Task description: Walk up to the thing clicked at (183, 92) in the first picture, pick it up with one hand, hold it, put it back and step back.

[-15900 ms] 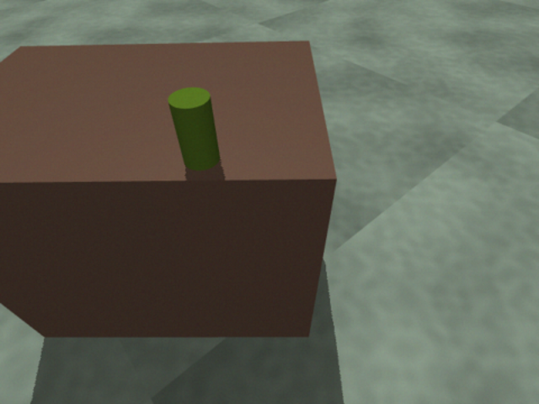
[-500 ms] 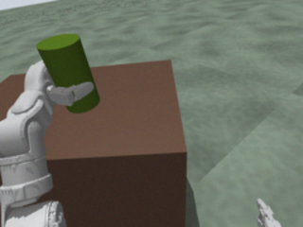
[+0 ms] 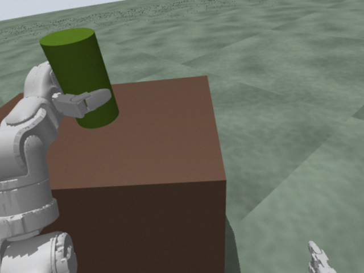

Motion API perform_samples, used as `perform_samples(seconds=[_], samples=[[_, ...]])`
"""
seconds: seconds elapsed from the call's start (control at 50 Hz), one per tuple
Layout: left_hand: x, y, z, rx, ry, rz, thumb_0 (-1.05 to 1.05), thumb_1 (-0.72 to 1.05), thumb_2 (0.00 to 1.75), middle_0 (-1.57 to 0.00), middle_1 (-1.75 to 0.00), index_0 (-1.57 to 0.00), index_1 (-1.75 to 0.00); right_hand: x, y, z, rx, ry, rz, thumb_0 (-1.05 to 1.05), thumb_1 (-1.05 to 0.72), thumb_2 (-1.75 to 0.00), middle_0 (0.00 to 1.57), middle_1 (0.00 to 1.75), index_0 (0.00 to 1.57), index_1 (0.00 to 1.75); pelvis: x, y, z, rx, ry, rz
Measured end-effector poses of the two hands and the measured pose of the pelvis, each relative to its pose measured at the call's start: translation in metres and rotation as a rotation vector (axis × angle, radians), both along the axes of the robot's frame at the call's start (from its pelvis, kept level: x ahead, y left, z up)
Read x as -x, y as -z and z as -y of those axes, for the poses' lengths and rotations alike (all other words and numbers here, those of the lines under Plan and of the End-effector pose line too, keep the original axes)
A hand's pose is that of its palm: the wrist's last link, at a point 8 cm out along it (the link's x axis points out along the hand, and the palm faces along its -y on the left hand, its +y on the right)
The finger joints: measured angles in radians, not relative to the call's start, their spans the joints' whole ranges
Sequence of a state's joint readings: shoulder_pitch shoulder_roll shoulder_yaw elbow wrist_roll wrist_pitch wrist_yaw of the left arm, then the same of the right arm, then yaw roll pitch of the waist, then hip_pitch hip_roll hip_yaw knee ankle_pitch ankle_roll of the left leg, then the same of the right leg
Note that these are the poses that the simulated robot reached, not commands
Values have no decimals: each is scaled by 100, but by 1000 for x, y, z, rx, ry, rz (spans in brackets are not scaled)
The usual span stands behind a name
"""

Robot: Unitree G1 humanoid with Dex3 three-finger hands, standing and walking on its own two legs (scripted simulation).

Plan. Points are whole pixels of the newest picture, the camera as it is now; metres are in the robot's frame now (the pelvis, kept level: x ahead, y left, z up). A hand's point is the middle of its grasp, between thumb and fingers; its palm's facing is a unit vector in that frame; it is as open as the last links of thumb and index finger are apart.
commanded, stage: hold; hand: left
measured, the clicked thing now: (85, 81) +0.34 +0.17 +0.35
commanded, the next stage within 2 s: none
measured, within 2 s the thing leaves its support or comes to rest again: neither
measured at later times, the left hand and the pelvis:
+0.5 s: hand (85, 80) +0.33 +0.16 +0.35, palm faces +0.12 -0.99 -0.02, open 10.7 cm; pelvis +0.00 +0.00 +0.00, yaw +0 degrees
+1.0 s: hand (87, 81) +0.33 +0.16 +0.35, palm faces +0.13 -0.99 +0.00, open 10.7 cm; pelvis +0.00 +0.00 +0.00, yaw +0 degrees
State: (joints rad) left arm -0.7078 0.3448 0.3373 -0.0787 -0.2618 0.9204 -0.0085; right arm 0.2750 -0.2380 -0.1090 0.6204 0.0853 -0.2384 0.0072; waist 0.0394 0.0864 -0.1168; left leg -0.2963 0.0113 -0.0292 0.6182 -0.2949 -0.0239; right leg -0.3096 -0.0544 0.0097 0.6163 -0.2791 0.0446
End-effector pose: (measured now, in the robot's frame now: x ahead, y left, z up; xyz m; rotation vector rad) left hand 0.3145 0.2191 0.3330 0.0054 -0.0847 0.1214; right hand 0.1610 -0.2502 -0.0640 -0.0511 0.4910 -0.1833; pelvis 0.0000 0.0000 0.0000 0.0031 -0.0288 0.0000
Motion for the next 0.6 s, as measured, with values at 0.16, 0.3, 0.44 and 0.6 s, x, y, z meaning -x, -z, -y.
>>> perform_samples(seconds=[0.16,0.3,0.44,0.6], samples=[[6,-4,1,-3,0,-1,0,-48,111,-69,-100,-69,-99,1,0,-2,-8,-2,18,-2,53,-5,5,5,5,5,2,0,-1,-1,0,1],[11,-13,4,-7,1,15,0,-48,111,-69,-100,-69,-99,0,-3,-1,-4,1,35,-2,53,-5,5,5,5,5,3,1,-1,-2,0,6],[10,-17,8,-12,5,-2,0,-48,111,-69,-100,-69,-99,0,-4,-2,-11,-1,46,-2,53,-5,5,5,5,5,5,0,0,-2,1,7],[7,-14,8,-3,6,-14,0,-48,111,-69,-100,-69,-99,4,-2,3,-11,16,39,-2,53,-6,5,5,5,5,3,0,0,-5,4,4]])
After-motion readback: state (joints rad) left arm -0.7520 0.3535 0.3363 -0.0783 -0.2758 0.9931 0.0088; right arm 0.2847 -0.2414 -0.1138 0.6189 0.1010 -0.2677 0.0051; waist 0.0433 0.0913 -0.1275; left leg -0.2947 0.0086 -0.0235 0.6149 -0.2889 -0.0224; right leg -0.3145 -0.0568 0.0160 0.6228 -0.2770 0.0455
